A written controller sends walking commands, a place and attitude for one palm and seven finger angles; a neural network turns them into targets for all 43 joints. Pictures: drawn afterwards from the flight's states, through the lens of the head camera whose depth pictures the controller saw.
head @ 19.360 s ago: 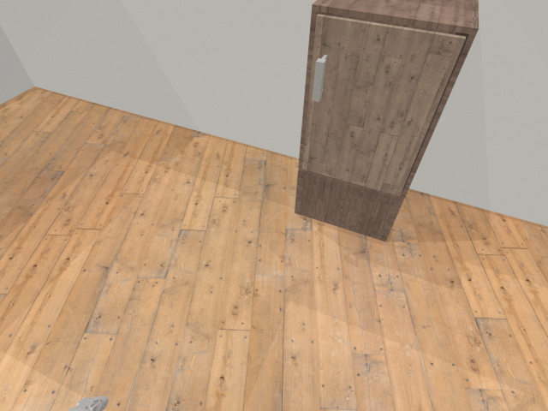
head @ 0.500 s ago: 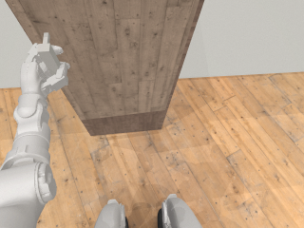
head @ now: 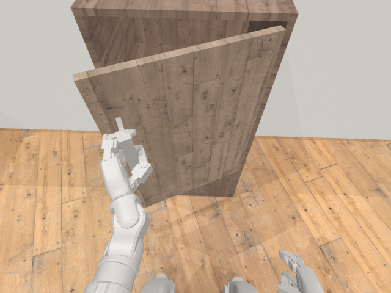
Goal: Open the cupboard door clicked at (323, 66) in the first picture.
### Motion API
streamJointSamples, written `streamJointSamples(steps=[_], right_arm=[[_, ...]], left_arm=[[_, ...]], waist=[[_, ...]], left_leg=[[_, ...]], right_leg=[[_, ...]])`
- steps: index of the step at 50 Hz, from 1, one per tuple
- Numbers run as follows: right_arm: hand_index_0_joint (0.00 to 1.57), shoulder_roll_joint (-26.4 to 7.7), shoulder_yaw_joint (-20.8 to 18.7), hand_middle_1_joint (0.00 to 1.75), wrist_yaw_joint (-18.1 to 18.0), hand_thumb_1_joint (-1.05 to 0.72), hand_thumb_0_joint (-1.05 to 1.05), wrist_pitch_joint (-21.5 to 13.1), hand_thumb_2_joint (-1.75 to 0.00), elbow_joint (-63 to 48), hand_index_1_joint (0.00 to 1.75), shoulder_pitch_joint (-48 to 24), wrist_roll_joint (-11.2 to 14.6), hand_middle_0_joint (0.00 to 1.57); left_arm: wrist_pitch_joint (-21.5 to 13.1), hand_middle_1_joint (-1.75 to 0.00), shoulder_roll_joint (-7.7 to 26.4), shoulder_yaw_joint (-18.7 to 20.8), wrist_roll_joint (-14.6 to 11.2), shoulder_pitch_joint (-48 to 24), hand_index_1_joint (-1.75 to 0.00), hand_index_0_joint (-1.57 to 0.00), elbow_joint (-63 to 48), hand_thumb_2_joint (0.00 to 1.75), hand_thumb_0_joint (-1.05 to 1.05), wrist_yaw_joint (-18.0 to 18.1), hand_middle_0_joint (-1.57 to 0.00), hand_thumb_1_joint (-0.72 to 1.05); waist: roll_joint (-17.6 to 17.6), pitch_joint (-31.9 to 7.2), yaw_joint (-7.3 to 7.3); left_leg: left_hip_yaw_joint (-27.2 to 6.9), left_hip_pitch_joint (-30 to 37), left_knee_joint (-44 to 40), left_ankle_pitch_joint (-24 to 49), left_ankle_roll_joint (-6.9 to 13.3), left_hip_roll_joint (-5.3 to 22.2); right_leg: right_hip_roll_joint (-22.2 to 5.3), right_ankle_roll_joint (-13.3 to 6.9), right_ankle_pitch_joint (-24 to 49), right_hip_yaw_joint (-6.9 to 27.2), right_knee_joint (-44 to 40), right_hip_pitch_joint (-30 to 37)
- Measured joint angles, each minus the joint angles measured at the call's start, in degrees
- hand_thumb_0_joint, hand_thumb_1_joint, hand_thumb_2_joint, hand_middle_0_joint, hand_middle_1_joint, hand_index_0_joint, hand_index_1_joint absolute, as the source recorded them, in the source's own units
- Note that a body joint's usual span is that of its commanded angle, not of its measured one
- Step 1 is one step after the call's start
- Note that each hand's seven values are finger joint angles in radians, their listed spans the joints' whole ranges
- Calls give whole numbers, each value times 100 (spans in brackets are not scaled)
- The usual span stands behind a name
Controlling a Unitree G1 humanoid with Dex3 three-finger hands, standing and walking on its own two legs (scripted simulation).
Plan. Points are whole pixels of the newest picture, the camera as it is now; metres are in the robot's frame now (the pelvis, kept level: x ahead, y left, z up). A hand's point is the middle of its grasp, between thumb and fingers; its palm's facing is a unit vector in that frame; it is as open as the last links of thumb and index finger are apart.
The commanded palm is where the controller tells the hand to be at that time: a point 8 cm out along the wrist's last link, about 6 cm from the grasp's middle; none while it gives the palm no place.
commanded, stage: pull the door open along its arc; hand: left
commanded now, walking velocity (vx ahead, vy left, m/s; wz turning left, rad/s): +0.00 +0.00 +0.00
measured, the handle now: (128, 146) +0.40 +0.17 +0.04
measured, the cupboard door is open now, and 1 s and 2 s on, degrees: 25 43 47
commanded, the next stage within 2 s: open thumb and fingers to let go in 0.34 s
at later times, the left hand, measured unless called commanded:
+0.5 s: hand (182, 208) +0.27 +0.04 +0.05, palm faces +0.35 -0.94 -0.02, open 6.4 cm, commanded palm +0.23 +0.09 +0.04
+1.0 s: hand (175, 204) +0.28 +0.06 +0.04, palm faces +0.40 -0.92 -0.01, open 13.1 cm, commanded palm +0.23 +0.09 +0.04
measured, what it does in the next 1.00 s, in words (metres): stands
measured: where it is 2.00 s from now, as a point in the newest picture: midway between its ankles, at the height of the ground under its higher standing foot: outside the picture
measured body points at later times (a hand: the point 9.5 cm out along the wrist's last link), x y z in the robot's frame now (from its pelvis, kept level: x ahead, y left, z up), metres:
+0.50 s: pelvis +0.00 -0.03 +0.00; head +0.04 -0.05 +0.45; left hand +0.24 +0.09 +0.05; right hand +0.18 -0.24 -0.10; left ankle +0.00 +0.11 -0.67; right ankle +0.01 -0.11 -0.67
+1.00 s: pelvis -0.01 -0.03 +0.00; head +0.05 -0.04 +0.44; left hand +0.25 +0.10 +0.04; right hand +0.17 -0.24 -0.11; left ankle +0.00 +0.11 -0.67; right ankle +0.01 -0.11 -0.67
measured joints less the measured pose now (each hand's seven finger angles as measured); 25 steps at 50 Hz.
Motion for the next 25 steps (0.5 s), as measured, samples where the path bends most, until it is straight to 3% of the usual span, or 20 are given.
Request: streamJointSamples(steps=[14, 21, 25], right_arm=[[20, 47, 7, 30, -88, -91, 0, -203, -90, 68, 30, 41, -44, 20], [20, 54, 44, 30, -124, -91, 1, -390, -90, 1, 30, 43, -36, 20], [20, 62, 84, 30, -211, -91, 1, -458, -90, 41, 30, -56, -51, 20]], left_arm=[[130, -131, -363, -1124, 323, 1405, -132, -31, -912, 76, -1, 431, -29, 65], [310, -132, -196, -1720, 443, 2159, -133, -33, -1551, 73, -1, 360, -30, 64], [322, -132, -178, -1778, 452, 2126, -133, -34, -1535, 74, -2, 448, -32, 63]], waist=[[37, 64, 87], [60, 50, 24], [58, 57, 25]], left_leg=[[-193, 404, -187, 97, -158, -13], [-221, 483, -196, 93, -228, 0], [-272, 448, -152, 98, -269, -7]], right_leg=[[-3, -162, -32, -191, -98, 434], [9, -229, -88, -216, -36, 485], [1, -266, -122, -265, 34, 458]])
